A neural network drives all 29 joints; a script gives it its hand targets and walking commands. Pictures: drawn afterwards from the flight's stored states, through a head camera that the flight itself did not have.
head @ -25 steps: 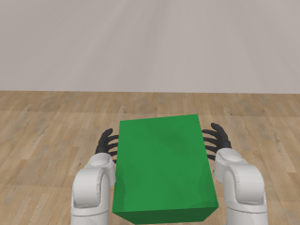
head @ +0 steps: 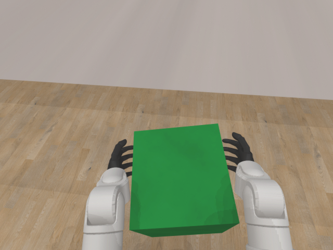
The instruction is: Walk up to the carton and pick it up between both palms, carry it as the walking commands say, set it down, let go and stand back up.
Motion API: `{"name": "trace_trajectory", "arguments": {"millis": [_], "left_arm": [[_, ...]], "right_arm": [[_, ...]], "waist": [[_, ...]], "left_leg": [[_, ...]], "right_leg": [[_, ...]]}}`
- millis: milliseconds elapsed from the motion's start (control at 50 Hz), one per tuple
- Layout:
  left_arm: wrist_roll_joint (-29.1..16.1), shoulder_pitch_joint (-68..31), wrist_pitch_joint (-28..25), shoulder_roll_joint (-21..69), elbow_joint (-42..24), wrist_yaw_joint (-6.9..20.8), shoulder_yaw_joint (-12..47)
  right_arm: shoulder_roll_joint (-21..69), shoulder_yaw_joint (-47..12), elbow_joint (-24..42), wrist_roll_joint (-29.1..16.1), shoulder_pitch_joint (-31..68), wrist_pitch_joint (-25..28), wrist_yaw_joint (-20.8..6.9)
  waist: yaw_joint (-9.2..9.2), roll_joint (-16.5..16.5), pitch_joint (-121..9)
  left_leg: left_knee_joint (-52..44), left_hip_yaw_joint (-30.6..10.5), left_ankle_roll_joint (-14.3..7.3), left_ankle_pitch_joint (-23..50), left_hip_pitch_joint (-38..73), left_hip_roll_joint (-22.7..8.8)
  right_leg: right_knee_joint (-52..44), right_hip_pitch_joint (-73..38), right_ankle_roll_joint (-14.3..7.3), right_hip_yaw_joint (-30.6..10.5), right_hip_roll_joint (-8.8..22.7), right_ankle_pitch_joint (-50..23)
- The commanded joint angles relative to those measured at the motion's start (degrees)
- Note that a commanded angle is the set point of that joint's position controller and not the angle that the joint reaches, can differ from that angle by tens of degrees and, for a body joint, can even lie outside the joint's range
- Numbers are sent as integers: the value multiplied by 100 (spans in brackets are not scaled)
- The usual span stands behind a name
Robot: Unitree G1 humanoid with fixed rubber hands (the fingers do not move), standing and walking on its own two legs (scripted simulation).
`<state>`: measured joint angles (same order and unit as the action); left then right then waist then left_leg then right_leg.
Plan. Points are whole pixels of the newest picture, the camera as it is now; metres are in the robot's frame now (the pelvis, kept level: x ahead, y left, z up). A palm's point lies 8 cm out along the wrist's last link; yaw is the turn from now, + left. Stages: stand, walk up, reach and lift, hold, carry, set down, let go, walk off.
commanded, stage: carry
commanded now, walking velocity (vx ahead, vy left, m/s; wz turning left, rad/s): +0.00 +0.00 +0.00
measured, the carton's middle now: (181, 186) +0.29 +0.00 -0.04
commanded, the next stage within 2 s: none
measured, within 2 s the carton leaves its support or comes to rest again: neither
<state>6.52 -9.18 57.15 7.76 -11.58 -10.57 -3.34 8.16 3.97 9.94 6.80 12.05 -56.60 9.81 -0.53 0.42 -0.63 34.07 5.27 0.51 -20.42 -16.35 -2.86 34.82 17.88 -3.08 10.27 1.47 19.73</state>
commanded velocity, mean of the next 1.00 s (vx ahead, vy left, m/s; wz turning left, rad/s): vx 0.00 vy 0.00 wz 0.00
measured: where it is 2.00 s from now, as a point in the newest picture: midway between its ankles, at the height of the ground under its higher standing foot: outside the picture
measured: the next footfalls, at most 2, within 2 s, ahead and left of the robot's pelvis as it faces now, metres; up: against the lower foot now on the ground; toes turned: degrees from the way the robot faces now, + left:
none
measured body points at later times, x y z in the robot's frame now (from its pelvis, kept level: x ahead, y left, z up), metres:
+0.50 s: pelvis +0.01 +0.00 +0.00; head -0.01 +0.00 +0.45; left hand +0.30 +0.14 +0.07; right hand +0.30 -0.14 +0.07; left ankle -0.03 +0.12 -0.73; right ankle -0.02 -0.08 -0.73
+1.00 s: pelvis -0.02 +0.00 +0.00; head -0.05 +0.00 +0.45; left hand +0.27 +0.14 +0.07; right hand +0.27 -0.15 +0.08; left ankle -0.03 +0.12 -0.73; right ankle -0.02 -0.08 -0.73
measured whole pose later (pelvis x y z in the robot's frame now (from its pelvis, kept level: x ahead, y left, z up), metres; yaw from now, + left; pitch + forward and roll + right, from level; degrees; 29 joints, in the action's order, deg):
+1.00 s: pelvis -0.02 +0.00 +0.00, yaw -1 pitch +1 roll +0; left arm 8.4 -12.0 58.2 8.2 -3.7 -8.9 -4.8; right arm 8.7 5.5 3.0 10.2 14.5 -58.2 9.4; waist 0.2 0.6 -5.2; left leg 32.6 6.7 -0.2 -17.8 -15.3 -2.7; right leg 32.8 16.9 -2.8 9.3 1.7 16.8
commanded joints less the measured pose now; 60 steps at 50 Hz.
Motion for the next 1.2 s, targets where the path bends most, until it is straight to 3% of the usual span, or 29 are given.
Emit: {"name": "trace_trajectory", "arguments": {"millis": [0,20,40,80,120,160,180,240,340,360,380,480,500,600,620,760,860,920,1000,1020,1140,1180], "left_arm": [[-1993,-2170,-154,5702,-1422,1300,3638],[-1978,-2214,-36,5703,-1411,1326,3645],[-1686,-2195,-18,5360,-724,1336,3297],[-1752,-2331,56,5327,-957,1295,3363],[-1536,-2170,83,5147,-251,1320,3001],[-1542,-2157,95,5207,-239,1314,2932],[-1447,-2180,58,5180,31,1326,2777],[-1402,-2182,-26,5342,179,1343,2615],[-1478,-2597,-213,5571,-33,1401,2727],[-1401,-2645,-237,5519,159,1409,2640],[-1515,-2719,-253,5618,-153,1414,2796],[-1522,-2633,-248,5561,-27,1458,2830],[-1616,-2728,-247,5627,-259,1464,2922],[-1501,-2582,-162,5488,192,1501,2770],[-1613,-2679,-152,5593,-111,1501,2917],[-1494,-2770,-165,5603,213,1541,2768],[-1612,-2793,-133,5834,-24,1561,2939],[-1500,-2708,-145,5723,205,1564,2839],[-1568,-2852,-167,5825,-6,1577,2919],[-1465,-2780,-187,5730,256,1583,2796],[-1503,-2891,-292,5769,262,1622,2843],[-1414,-2882,-374,5668,491,1631,2729]], "right_arm": [[5833,-3303,942,-1796,1331,104,-1206],[5792,-3305,888,-1733,1366,23,-1191],[5395,-2949,191,-1435,1367,15,-1198],[5331,-3088,613,-1536,1648,-64,-1161],[5117,-2841,152,-1380,1659,-80,-1186],[5222,-2927,226,-1500,1810,-115,-1201],[5194,-2814,-46,-1445,1829,-97,-1229],[5376,-2949,98,-1608,2209,-34,-1276],[5710,-2994,117,-1696,2423,108,-1359],[5695,-2924,-79,-1641,2486,131,-1370],[5805,-3028,133,-1705,2462,132,-1368],[5727,-2945,-120,-1578,2205,134,-1389],[5829,-3040,54,-1646,2244,130,-1383],[5640,-2876,-322,-1484,2116,67,-1375],[5746,-2978,-94,-1564,2144,51,-1376],[5743,-2913,-297,-1528,2394,58,-1425],[5905,-3120,-14,-1663,2451,10,-1452],[5777,-3000,-264,-1567,2337,5,-1482],[5871,-3074,-115,-1625,2424,9,-1505],[5768,-2977,-359,-1549,2382,28,-1519],[5755,-2962,-357,-1528,2459,147,-1543],[5642,-2828,-626,-1438,2424,223,-1565]], "waist": [[76,255,-2436],[49,479,-2317],[36,619,-2229],[27,441,-2130],[31,102,-1966],[35,-21,-1861],[42,-111,-1869],[41,-271,-1761],[45,31,-1831],[46,9,-1878],[50,39,-1942],[52,7,-2132],[52,-34,-2108],[51,-133,-1880],[55,-79,-1855],[48,-82,-1710],[43,-72,-1764],[37,-58,-1869],[37,-35,-1825],[39,-103,-1796],[43,1,-1793],[48,-38,-1795]], "left_leg": [[-345,-543,-384,4523,1667,-828],[-191,-620,-481,5085,1519,-997],[-101,-560,-466,5011,1374,-990],[-41,-319,-258,4292,1143,-735],[-96,-293,-201,3639,794,-631],[-57,-263,-167,3467,707,-608],[-85,-302,-160,3269,700,-609],[-115,-334,-137,2930,588,-601],[-204,-363,-151,2693,690,-588],[-216,-364,-164,2572,717,-585],[-185,-371,-173,2558,754,-588],[-121,-336,-199,2745,867,-580],[-126,-326,-191,2726,831,-567],[-261,-345,-216,2031,665,-541],[-300,-364,-220,2010,664,-546],[-478,-414,-229,1466,489,-550],[-491,-399,-227,1478,461,-550],[-504,-419,-258,1543,460,-561],[-531,-406,-257,1386,419,-553],[-527,-416,-260,1338,400,-553],[-555,-426,-267,1296,382,-560],[-587,-457,-280,1297,400,-581]], "right_leg": [[-67,-466,124,-590,472,-1686],[-181,-455,175,-542,375,-1198],[-202,-511,178,-564,412,-1412],[-133,-654,111,-694,556,-2522],[-206,-856,90,-726,666,-2939],[-211,-834,82,-754,716,-3138],[-253,-822,57,-756,716,-3105],[-290,-881,55,-769,735,-3027],[-350,-856,33,-783,738,-2593],[-397,-866,32,-794,748,-2527],[-400,-865,23,-805,752,-2541],[-337,-948,9,-787,766,-2872],[-331,-948,13,-803,765,-2872],[-534,-825,20,-886,805,-2472],[-513,-784,12,-866,793,-2337],[-733,-684,45,-901,792,-1757],[-758,-706,14,-895,796,-1775],[-760,-758,19,-860,783,-1743],[-801,-647,19,-883,791,-1560],[-817,-634,12,-902,783,-1541],[-825,-570,20,-909,788,-1449],[-806,-548,25,-890,764,-1333]]}}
